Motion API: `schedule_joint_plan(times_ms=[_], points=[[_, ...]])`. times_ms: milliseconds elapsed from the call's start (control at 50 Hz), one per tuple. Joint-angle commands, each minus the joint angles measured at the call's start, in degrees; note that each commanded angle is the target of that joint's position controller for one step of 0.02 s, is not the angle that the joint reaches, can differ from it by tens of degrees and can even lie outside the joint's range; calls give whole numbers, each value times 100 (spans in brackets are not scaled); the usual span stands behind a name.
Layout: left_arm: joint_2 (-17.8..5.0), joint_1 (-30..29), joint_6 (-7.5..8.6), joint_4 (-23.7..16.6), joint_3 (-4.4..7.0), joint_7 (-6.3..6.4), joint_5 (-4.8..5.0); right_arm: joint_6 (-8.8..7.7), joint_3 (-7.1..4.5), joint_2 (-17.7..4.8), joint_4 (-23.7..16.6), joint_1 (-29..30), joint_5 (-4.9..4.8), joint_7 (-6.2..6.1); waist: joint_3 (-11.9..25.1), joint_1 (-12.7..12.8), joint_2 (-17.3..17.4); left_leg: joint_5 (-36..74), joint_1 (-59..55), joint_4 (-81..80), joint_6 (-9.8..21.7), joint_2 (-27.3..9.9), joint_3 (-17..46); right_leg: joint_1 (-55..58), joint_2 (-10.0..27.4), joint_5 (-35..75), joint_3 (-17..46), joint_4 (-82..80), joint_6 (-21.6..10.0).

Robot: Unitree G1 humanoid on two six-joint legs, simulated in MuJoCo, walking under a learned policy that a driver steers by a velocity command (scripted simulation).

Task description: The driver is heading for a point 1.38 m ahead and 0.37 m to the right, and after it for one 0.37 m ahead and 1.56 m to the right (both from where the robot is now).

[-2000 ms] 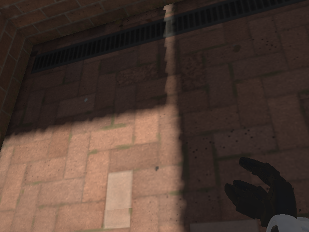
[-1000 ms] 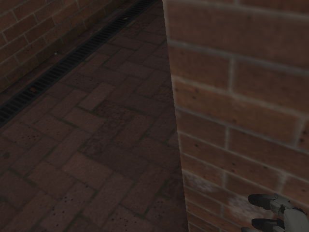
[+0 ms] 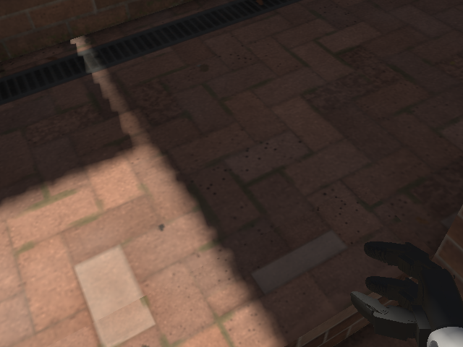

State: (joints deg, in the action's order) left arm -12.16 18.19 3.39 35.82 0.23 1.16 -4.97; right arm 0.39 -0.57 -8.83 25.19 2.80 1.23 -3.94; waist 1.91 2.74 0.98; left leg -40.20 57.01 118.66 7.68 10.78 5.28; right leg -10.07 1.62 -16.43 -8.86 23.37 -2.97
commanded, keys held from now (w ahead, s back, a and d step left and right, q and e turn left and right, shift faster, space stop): w+shift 0.16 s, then w+e+shift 0.84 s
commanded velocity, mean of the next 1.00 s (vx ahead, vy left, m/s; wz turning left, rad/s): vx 1.00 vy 0.00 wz -0.41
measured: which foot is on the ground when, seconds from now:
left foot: up 0.00-0.28, down 0.30-0.98, up 1.00-1.00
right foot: down 0.00-0.28, up 0.30-0.96, down 0.98-1.00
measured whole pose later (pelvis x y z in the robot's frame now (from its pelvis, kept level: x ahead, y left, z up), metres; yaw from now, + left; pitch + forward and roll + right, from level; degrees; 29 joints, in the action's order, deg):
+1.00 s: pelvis +0.27 -0.03 +0.16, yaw -23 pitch +2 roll -1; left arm -17.9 12.0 -0.4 38.6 7.3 -3.6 0.3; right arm -1.3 -2.6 -15.3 47.0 -21.0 -0.2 1.1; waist 2.4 3.4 -3.3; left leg -19.5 -8.0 50.7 -2.7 -16.2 -18.3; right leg -28.2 -1.8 -13.6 -10.2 39.6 -8.9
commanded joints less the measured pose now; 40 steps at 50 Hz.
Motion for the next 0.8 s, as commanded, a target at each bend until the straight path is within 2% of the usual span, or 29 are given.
schedule_joint_plan(times_ms=[20, 40, 60, 100, 140, 160, 180, 200, 220, 240, 260, 280, 300, 320, 340, 380, 400, 420, 440, 480, 520, 560, 600, 620, 680, 700, 720, 760, 800], points=[[-1067, -37, 285, 2, 353, 45, 12, -157, 86, -17, -731, 250, 113, 23, 533, -466, -1146, 101, 2035, 1853, -296, -789, 399, 1652, 2467, 2319, 1622, -964, -754], [-1053, -173, 448, 88, 355, 105, 150, -49, 34, -289, -1025, 964, 143, 57, -243, -338, -1275, 250, 2360, 1948, -371, -1109, 472, 963, 2778, -97, 2057, -2023, -1145], [-862, -348, 499, 143, 282, 109, 208, 20, -4, -450, -1086, 1375, 88, 107, -768, -274, -783, 468, 2373, 1800, -351, -1106, 344, 534, 2500, -633, 1793, -2434, -1099], [-911, -169, 529, 422, 311, 136, 229, 64, 79, -253, -1094, 1505, 80, 165, -791, -172, -91, 914, 1548, 1466, -163, -1062, 1, 230, 2163, -104, 1091, -2790, -947], [-923, -106, 451, 717, 308, 156, 344, 132, 220, -75, -1046, 1146, 30, 234, -529, -317, 90, 933, 512, -547, 129, -1307, -465, 408, 1533, 854, -17, -2846, -646], [-1076, -497, 435, 686, 327, 141, 431, 201, 274, 19, -843, 628, 40, 267, -197, -614, -97, 783, -887, -1596, 206, -1232, -918, 37, 1350, 3160, -719, -2581, -544], [-1318, -585, 439, 636, 326, 139, 574, 166, 245, -194, -614, 334, -147, 268, 267, -608, -281, -153, -2423, -2838, 108, -686, -1522, -420, 1205, 6640, -946, -2033, -783], [-1806, -48, 415, 781, 449, 143, 657, 167, 166, -285, -616, 27, -235, 206, 571, -607, -975, -1282, -2953, -3448, -78, -252, -1860, -4, 1333, 9550, -589, -1412, -1041], [-1371, 439, 359, 930, 322, 47, 807, 64, 200, -261, -593, 506, -242, 187, 1162, -251, -936, -340, -4109, -3592, 76, -198, -1465, -509, 1206, 10353, -83, -589, -863], [-2055, 30, 434, 877, 515, -95, 750, 138, 77, -407, -403, -1107, -272, 98, 2060, -1068, -1502, -141, -4555, -4146, -44, -145, -946, -131, 1447, 10164, -52, 251, -899], [-2180, -361, 566, 699, 620, -231, 758, 225, -98, -847, -45, -2084, -69, 2, 2740, -1387, -983, -345, -5142, -4439, -179, -16, -834, -274, 1446, 9645, 364, 1057, -1014], [-1873, -1214, 620, 363, 627, -283, 796, 266, -288, -1127, 249, -2714, 50, -16, 2460, -1769, -306, -9, -5347, -5582, -127, -187, -40, -988, 1270, 7941, 894, 2295, -997], [-518, -2349, 550, -119, 364, -316, 522, 248, -410, -1125, 630, -2171, 190, 50, 1549, -1575, 1123, 213, -4824, -6862, 145, -693, 1321, -2761, -111, 2098, 1498, 4588, -730], [451, -3046, 450, -831, 180, -131, 207, 116, -499, -1263, 368, -1438, 444, 54, 1169, -1432, 954, -696, -4086, -8385, 118, -1678, 3324, -4330, -1186, 1230, 3672, 7307, -480], [764, -3053, 305, -1361, 83, -104, 116, 78, -478, -1276, 319, -734, 483, 45, 901, -755, 294, -1720, -3353, -8918, -128, -2332, 4061, -5123, -1080, 1651, 3658, 8316, -332], [1035, -2120, 74, -1351, -134, -43, -85, -124, -154, -331, 904, -248, 305, 199, -232, 285, 255, -1622, -2049, -8796, -354, -2444, 3259, -5539, -768, 2030, 2777, 8420, -201], [816, -1094, -43, -854, -66, -38, -61, -232, -59, -22, 1092, -270, 217, 235, -107, 567, 263, -754, -1774, -8459, -417, -2148, 2273, -5101, -788, 2449, 2563, 8698, -72], [529, -668, -171, -611, 50, -78, 72, -343, -37, -5, 1337, -425, 181, 228, -37, 696, 375, -350, -1612, -8513, -314, -2116, 1700, -4969, -891, 2648, 2334, 9186, 21], [349, -651, -222, -602, 94, -88, 107, -508, -114, -289, 1513, -617, 149, 276, -72, 707, 412, -195, -1793, -8835, -185, -2112, 1312, -5182, -787, 2499, 2157, 9101, 43], [76, -1121, -315, -635, 221, -177, 255, -701, -244, -670, 1537, -743, 30, 262, -259, 483, 56, -139, -1942, -9175, -92, -2415, 1290, -5394, -764, 2311, 2028, 8914, 102], [-29, -1645, -348, -715, 244, -214, 384, -797, -367, -1147, 1566, -1356, 108, 164, -624, 41, -115, -735, -2652, -9770, 83, -2830, 1384, -6106, -685, 1828, 1693, 8347, 108], [141, -2035, -482, -775, 246, -276, 447, -893, -377, -1088, 1571, -1709, 50, 32, -575, -140, 108, -869, -3440, -10169, 110, -3147, 1191, -6488, -410, 1519, 1613, 8132, 143], [49, -1824, -559, -552, 353, -385, 459, -917, -449, -1183, 1564, -1914, 127, -48, -389, -166, 379, -572, -4277, -10499, 120, -3223, 649, -6527, -352, 1128, 1291, 8322, 106], [37, -1932, -588, -539, 390, -388, 388, -928, -458, -1151, 1594, -2073, 199, -91, -362, -249, 394, -532, -4667, -10580, 106, -3393, 334, -6670, -238, 978, 1140, 8320, 104], [-21, -2017, -698, -407, 511, -530, 381, -842, -465, -1078, 1501, -2316, 328, -122, -486, -247, 247, -139, -5316, -10829, -110, -3495, -627, -6323, -69, 502, 996, 7794, 76], [-53, -1968, -699, -338, 563, -584, 400, -829, -481, -1158, 1433, -2305, 339, -136, -556, -211, 349, -40, -5539, -10923, -154, -3553, -877, -6287, -17, 421, 993, 7728, 50], [-45, -1880, -744, -258, 573, -634, 432, -808, -435, -1049, 1471, -2277, 271, -90, -630, -116, 346, 147, -5632, -10915, -291, -3404, -1199, -6123, 56, 518, 1005, 7289, 23], [-138, -1800, -752, -146, 619, -672, 443, -856, -448, -1229, 1461, -2268, 145, 13, -692, -141, 602, 296, -5773, -11330, -331, -3257, -1730, -5238, 167, 572, 381, 5679, 72], [-217, -1890, -653, -141, 669, -782, 463, -833, -419, -1312, 1518, -2313, 195, -11, -998, -201, 744, 613, -6010, -11598, -319, -3251, -2063, -4677, 361, 673, 106, 4276, -130]])
Velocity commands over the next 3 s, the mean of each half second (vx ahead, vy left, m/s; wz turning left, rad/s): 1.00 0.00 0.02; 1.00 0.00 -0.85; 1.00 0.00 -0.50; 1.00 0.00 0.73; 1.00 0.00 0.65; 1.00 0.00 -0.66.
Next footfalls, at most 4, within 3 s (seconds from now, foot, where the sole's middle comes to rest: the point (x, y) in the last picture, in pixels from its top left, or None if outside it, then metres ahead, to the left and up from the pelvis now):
0.30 left None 0.07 0.21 -0.58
0.98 right None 0.35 -0.13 -0.58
1.44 left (325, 240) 0.61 -0.13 -0.37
1.84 right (414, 203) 0.71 -0.35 -0.37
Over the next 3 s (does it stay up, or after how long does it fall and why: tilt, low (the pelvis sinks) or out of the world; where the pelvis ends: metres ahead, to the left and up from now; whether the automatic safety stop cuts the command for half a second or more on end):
stays up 1.22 0.08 0.39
